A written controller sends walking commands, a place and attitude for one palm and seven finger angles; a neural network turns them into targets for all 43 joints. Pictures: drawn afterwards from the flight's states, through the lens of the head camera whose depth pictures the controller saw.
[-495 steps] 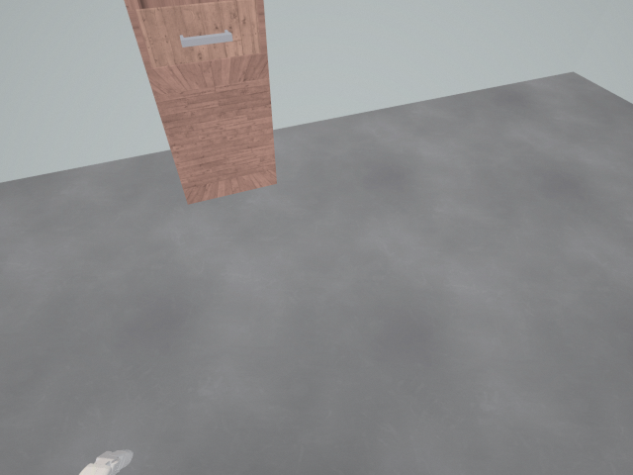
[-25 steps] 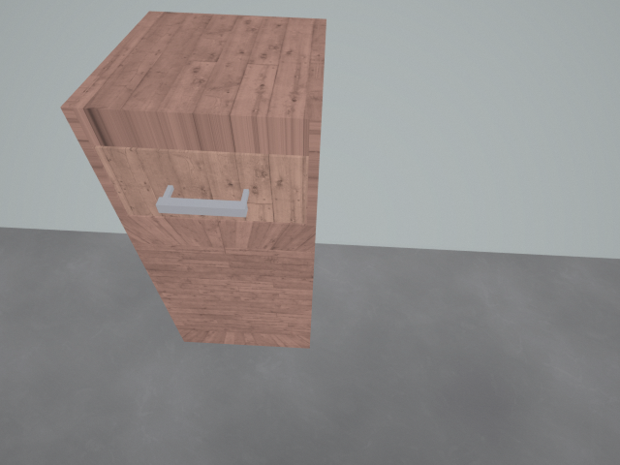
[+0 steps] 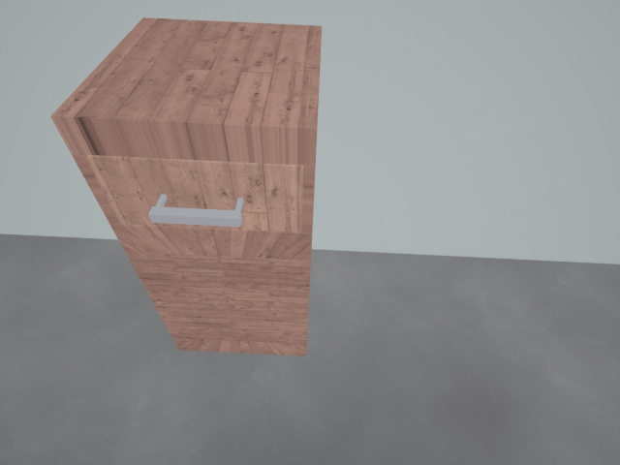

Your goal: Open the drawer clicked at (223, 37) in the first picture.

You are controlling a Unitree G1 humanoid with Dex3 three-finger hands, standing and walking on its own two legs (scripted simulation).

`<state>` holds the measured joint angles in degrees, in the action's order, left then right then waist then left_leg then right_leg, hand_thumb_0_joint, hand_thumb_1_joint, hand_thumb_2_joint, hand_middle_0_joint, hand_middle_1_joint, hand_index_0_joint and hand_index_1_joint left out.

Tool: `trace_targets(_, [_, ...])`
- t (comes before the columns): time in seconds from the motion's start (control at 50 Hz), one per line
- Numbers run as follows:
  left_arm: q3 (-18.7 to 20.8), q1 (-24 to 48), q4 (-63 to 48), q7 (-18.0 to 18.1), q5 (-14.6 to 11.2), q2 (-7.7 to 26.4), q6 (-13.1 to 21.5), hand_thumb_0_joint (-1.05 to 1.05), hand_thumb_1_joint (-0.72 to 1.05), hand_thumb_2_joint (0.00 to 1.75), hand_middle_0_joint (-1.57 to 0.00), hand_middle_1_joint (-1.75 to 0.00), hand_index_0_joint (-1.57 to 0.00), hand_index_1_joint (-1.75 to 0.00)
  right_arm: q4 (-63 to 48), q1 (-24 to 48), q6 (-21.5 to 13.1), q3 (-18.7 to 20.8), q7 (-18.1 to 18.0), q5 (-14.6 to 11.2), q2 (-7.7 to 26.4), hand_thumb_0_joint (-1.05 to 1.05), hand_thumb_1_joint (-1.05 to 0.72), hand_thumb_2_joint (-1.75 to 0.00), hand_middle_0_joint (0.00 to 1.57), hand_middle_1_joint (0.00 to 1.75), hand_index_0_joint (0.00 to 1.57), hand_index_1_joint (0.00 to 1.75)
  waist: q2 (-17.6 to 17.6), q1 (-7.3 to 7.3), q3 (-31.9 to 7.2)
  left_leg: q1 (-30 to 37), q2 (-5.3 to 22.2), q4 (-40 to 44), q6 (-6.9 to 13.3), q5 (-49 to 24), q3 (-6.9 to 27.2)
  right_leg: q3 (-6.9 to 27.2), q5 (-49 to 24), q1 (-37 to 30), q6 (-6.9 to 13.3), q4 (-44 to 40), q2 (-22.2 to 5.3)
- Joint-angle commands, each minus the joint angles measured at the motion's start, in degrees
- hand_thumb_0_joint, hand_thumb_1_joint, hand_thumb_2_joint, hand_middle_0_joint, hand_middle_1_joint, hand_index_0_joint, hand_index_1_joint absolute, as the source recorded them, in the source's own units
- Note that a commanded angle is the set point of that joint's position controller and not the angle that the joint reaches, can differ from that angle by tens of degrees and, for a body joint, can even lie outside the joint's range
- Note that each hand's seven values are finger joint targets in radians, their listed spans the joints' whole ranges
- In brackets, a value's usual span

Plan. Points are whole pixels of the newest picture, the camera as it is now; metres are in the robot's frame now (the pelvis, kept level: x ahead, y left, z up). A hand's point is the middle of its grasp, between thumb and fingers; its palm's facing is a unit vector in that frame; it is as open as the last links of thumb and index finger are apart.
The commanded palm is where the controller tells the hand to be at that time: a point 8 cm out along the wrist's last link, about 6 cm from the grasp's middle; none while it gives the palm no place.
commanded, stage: raise the hand with hooked fingers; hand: left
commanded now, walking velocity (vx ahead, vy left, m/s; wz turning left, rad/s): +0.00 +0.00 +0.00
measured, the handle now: (198, 208) +0.56 +0.25 -0.04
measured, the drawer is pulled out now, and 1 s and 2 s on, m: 0.00 0.00 0.00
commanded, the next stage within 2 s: move the hooked fingers above the handle in 1.94 s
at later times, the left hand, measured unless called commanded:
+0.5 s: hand out of the picture +0.13 +0.16 -0.08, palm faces -0.15 -0.25 -0.96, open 8.8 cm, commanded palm +0.14 +0.20 -0.01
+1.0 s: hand (154, 375) +0.22 +0.22 -0.01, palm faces -0.03 -0.10 -0.99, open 11.8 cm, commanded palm +0.21 +0.22 +0.06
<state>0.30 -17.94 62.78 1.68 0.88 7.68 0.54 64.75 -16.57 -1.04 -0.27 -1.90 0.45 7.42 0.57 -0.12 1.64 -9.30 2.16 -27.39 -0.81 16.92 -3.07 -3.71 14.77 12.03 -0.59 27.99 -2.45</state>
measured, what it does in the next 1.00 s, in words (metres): stands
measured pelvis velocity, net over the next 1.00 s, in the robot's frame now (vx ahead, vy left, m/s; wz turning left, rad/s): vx -0.01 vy -0.01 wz -0.02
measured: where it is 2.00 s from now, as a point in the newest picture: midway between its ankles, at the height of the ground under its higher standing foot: outside the picture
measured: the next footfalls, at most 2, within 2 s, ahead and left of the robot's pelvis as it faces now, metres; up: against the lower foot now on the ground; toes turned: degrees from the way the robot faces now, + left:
none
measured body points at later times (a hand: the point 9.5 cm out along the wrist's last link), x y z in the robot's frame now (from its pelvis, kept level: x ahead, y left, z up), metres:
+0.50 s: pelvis -0.02 -0.03 -0.03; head +0.02 -0.04 +0.41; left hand +0.14 +0.18 -0.02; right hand +0.22 -0.26 -0.09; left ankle -0.02 +0.13 -0.74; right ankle +0.00 -0.12 -0.74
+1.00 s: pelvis -0.01 -0.01 -0.02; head +0.04 -0.04 +0.42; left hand +0.22 +0.22 +0.05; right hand +0.15 -0.25 -0.14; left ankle -0.02 +0.13 -0.74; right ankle +0.00 -0.12 -0.74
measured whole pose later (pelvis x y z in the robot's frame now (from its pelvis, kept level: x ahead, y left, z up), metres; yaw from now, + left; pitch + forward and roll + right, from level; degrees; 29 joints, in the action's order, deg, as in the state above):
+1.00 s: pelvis -0.01 -0.01 -0.02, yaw -1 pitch +7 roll +2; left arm -2.2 -17.5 -3.3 17.1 58.0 21.7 -1.1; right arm 35.1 -10.9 3.4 1.2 -1.6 2.7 13.7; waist -2.1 -2.9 -1.9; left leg -24.8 2.6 -39.7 -1.7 21.5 -3.6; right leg -1.9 20.3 29.4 0.7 42.7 -2.3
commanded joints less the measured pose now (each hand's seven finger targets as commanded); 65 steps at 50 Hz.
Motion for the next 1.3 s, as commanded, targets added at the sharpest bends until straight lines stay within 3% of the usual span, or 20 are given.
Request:
trace_targets(0.0, [0.77, -4.5, -1.49, 0.31, -0.07, 4.66, 0.84, 0.0, 0.9, 0.9, -0.2, -0.3, -0.2, -0.3, -1.35, -4.21, -0.6, 0.6, 0.0, 0.23, 4.98, 0.0, -0.9, -0.9, 0.2, 0.3, 0.2, 0.3, -0.63, -0.34, 2.22, -4.2, 3.66, 5.68, 2.37, -8.84, 3.33, 3.85, -9.15, -1.54, 2.2, -4.63, -3.76])
trace_targets(0.02, [0.8, -6.87, 1.15, 2.72, 0.37, 7.78, 1.57, 0.0, 0.9, 0.9, -0.2, -0.3, -0.2, -0.3, -5.41, 1.81, -0.89, 1.23, 0.45, -0.31, 7.77, 0.0, -0.9, -0.9, 0.2, 0.3, 0.2, 0.3, 1.43, -1.89, 4.55, -7.72, 4.19, -4.93, 0.22, -12.97, 1.55, 7.32, -30.39, 0.2, 1.84, -4.11, -7.09])
trace_targets(0.04, [-4.26, 37.88, -89.62, 2.95, 5.71, 20.66, 11.69, 0.0, 0.88, 0.89, -0.2, -0.32, -0.2, -0.32, -25.99, 2.55, -10.04, 0.54, -2.12, -3.68, 15.6, 0.0, -0.9, -0.9, 0.2, 0.3, 0.2, 0.3, -17.85, 3.03, -25.12, 9.2, -1.71, 3.94, 2.81, -20.33, 0.62, 7.58, -21.9, -5.86, 3.32, 1.75, -0.15])
trace_targets(0.06, [-0.15, 11.96, -70.38, 7.77, 7.12, 18.41, 5.43, 0.0, 0.85, 0.88, -0.2, -0.33, -0.2, -0.33, -21.8, 7.5, -15.71, 1.05, -4.71, -3.14, 11.03, 0.0, -0.9, -0.9, 0.2, 0.3, 0.2, 0.3, -23.52, -1.81, -20.45, 10.11, 0.73, 3.8, 2.32, -29.64, 0.75, 2.71, -8.91, -0.87, 4.06, 4.97, 0.79])
trace_targets(0.08, [-0.91, 9.61, -67.45, 11.0, 4.65, 12.68, 0.94, 0.0, 0.83, 0.87, -0.21, -0.34, -0.21, -0.34, -17.84, 5.75, -17.69, 2.63, -4.84, -3.96, 10.85, 0.0, -0.9, -0.9, 0.2, 0.3, 0.2, 0.3, -18.87, 0.36, -14.18, 3.98, 0.96, 3.66, 0.72, -22.45, 0.72, -0.42, -1.99, 3.33, 2.81, 5.45, 1.61])
trace_targets(0.1, [-7.17, -6.3, -56.84, 11.55, 6.72, 2.04, -5.38, 0.0, 0.81, 0.86, -0.21, -0.36, -0.21, -0.36, -18.75, 5.24, -18.0, 1.87, -4.48, -4.49, 8.14, 0.0, -0.9, -0.9, 0.2, 0.3, 0.2, 0.3, -10.76, 0.0, -9.28, -1.67, 1.15, 4.6, 1.3, -16.35, 1.73, -1.75, 0.48, 5.86, 2.21, 4.65, 1.51])
trace_targets(0.12, [-10.08, 2.78, -69.57, 11.33, 8.26, 2.15, -5.22, 0.0, 0.78, 0.85, -0.21, -0.37, -0.21, -0.37, -23.95, 7.06, -18.89, 1.83, -4.14, -4.99, 9.63, 0.0, -0.9, -0.9, 0.2, 0.3, 0.2, 0.3, -6.82, 0.51, -3.26, -5.19, 0.33, 4.23, 1.28, -9.94, 2.74, -1.66, -1.27, 6.67, 2.19, 3.19, 1.41])
trace_targets(0.2, [-12.78, -2.89, -65.04, 15.82, 30.11, 4.68, -4.6, 0.0, 0.69, 0.81, -0.22, -0.43, -0.22, -0.43, -30.61, 6.94, -18.02, 2.71, -2.45, -0.14, 13.32, 0.0, -0.9, -0.9, 0.2, 0.3, 0.2, 0.3, 9.11, 1.93, -2.15, -13.17, -3.14, -3.24, 2.2, -1.6, 3.51, -0.55, 8.55, 17.03, 2.44, 4.02, 2.74])
trace_targets(0.26, [-9.37, -21.95, -57.7, 18.61, 44.06, 5.92, -4.54, 0.0, 0.62, 0.78, -0.22, -0.48, -0.22, -0.48, -36.63, 10.66, -11.78, 4.55, 0.3, 2.45, 13.63, 0.0, -0.9, -0.9, 0.2, 0.3, 0.2, 0.3, 14.93, -3.99, -2.97, -17.41, -4.07, -6.25, 1.15, -2.96, 2.14, 2.85, 10.08, 15.53, 3.54, 3.72, 3.45])
trace_targets(0.28, [-5.89, -26.6, -57.05, 18.84, 47.75, 8.4, -3.68, 0.0, 0.6, 0.77, -0.22, -0.5, -0.22, -0.5, -37.44, 11.19, -8.87, 4.99, 1.61, 2.43, 13.24, 0.0, -0.9, -0.9, 0.2, 0.3, 0.2, 0.3, 14.14, -6.96, -5.82, -19.16, -4.16, -6.41, 0.74, -5.77, 1.49, 4.78, 4.82, 12.29, 4.25, 5.23, 3.44])
trace_targets(0.34, [-1.65, -22.02, -63.52, 20.45, 55.66, 13.47, -0.2, 0.0, 0.53, 0.74, -0.23, -0.54, -0.23, -0.54, -41.56, 16.32, -2.33, 3.9, 3.65, 2.31, 11.76, 0.0, -0.9, -0.9, 0.2, 0.3, 0.2, 0.3, 12.81, -9.21, -9.15, -23.45, -4.88, -8.46, 0.48, -6.18, -0.48, 7.69, -2.26, 9.98, 4.68, 9.35, 2.47])
trace_targets(0.38, [1.09, -17.13, -68.85, 22.71, 59.35, 16.96, 1.29, 0.0, 0.48, 0.72, -0.23, -0.57, -0.23, -0.57, -42.97, 17.56, 0.06, 3.69, 4.25, 2.46, 11.19, 0.0, -0.9, -0.9, 0.2, 0.3, 0.2, 0.3, 6.2, -9.87, -9.82, -23.45, -5.44, -9.75, 0.55, -5.14, -0.79, 9.64, -1.79, 10.57, 5.11, 10.55, 2.66])
trace_targets(0.44, [1.81, -6.98, -77.45, 27.12, 63.13, 18.83, 2.03, 0.0, 0.41, 0.69, -0.24, -0.62, -0.24, -0.62, -44.57, 16.58, 1.77, 4.07, 4.21, 3.55, 10.28, 0.0, -0.9, -0.9, 0.2, 0.3, 0.2, 0.3, -5.17, -7.93, -17.85, -17.3, -5.97, -14.21, 0.99, -6.61, -0.82, 12.59, -2.5, 16.25, 5.72, 12.87, 3.19])
trace_targets(0.5, [2.77, 8.03, -84.94, 30.46, 64.16, 21.05, 3.92, 0.0, 0.34, 0.66, -0.24, -0.66, -0.24, -0.66, -43.08, 15.95, 1.99, 4.47, 3.25, 4.8, 9.83, 0.0, -0.9, -0.9, 0.2, 0.3, 0.2, 0.3, -3.46, -3.45, -22.1, -14.06, -5.94, -20.46, 2.05, -4.67, 0.83, 15.06, 2.39, 23.07, 4.79, 12.81, 2.03])
trace_targets(0.6, [1.76, 12.5, -81.34, 29.74, 60.61, 20.56, 8.95, 0.0, 0.22, 0.61, -0.25, -0.74, -0.25, -0.74, -41.5, 15.75, -0.24, 4.53, 2.49, 5.35, 10.54, 0.0, -0.9, -0.9, 0.2, 0.3, 0.2, 0.3, 0.92, 0.71, -18.13, -16.43, -5.37, -24.88, 2.81, 0.01, 2.2, 12.54, 7.08, 29.53, 3.46, 12.33, 1.47])
trace_targets(0.7, [1.9, 2.09, -71.08, 24.13, 57.46, 19.62, -1.43, 0.0, 0.11, 0.56, -0.26, -0.81, -0.26, -0.81, -41.71, 16.66, 1.05, 3.79, 1.9, 2.98, 10.9, 0.0, -0.9, -0.9, 0.2, 0.3, 0.2, 0.3, 3.2, -3.23, -20.1, -21.29, -4.81, -16.95, 2.42, -3.19, 0.79, 6.66, -3.99, 13.37, 2.16, 11.81, 1.91])
trace_targets(0.78, [4.13, -2.65, -72.25, 18.42, 56.42, 22.94, -7.24, 0.0, 0.01, 0.52, -0.26, -0.87, -0.26, -0.87, -42.71, 18.59, 2.06, 2.08, 0.9, 1.28, 11.03, 0.0, -0.9, -0.9, 0.2, 0.3, 0.2, 0.3, 7.32, -6.54, -19.42, -21.18, -4.69, -11.2, 2.12, -6.43, -0.15, 7.54, -10.93, 2.78, 1.78, 9.95, 1.46])
trace_targets(0.88, [5.81, 4.29, -77.73, 17.01, 57.29, 24.98, -3.62, 0.0, -0.1, 0.47, -0.27, -0.94, -0.27, -0.94, -41.34, 17.41, 1.5, 2.17, 0.2, 2.16, 10.88, 0.0, -0.9, -0.9, 0.2, 0.3, 0.2, 0.3, 4.14, -5.48, -15.39, -17.46, -4.01, -8.29, 2.4, -6.94, 0.2, 6.08, -9.89, 3.39, 1.88, 7.71, 1.39])
trace_targets(1.02, [5.31, 16.37, -78.37, 21.01, 57.12, 24.58, 2.18, 0.0, -0.27, 0.4, -0.28, -1.05, -0.28, -1.05, -38.49, 13.56, -0.14, 4.38, 0.31, 2.84, 11.35, 0.0, -0.9, -0.9, 0.2, 0.3, 0.2, 0.3, -4.08, -2.71, -18.54, -8.75, -3.96, -9.19, 2.05, -9.42, 0.53, 3.63, -5.98, 10.52, 2.79, 7.43, 2.02])
trace_targets(1.28, [2.83, 26.88, -71.21, 10.68, 56.14, 27.28, -7.18, 0.0, -0.5, 0.3, -0.3, -1.2, -0.3, -1.2, -39.1, 16.3, 2.67, 3.12, 0.12, 0.21, 12.39, 0.0, -0.9, -0.9, 0.2, 0.3, 0.2, 0.3, -0.36, -4.69, -16.0, -6.17, -3.04, -1.35, 1.82, -16.86, 1.05, 1.04, -11.86, 0.7, 2.71, 4.16, 2.77])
